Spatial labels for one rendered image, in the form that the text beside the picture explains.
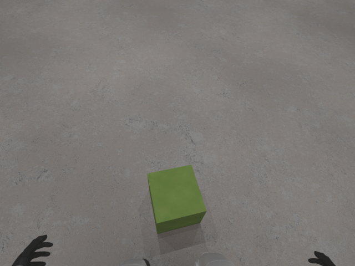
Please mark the carton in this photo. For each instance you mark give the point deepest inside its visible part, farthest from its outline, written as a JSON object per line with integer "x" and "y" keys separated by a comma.
{"x": 176, "y": 198}

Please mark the left robot hand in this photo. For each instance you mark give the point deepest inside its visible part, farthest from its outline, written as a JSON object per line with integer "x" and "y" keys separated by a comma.
{"x": 24, "y": 259}

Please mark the right robot hand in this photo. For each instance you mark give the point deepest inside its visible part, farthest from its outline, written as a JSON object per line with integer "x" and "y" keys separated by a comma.
{"x": 322, "y": 259}

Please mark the robot right thigh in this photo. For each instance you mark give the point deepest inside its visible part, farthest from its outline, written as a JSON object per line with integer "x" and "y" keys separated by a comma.
{"x": 213, "y": 259}

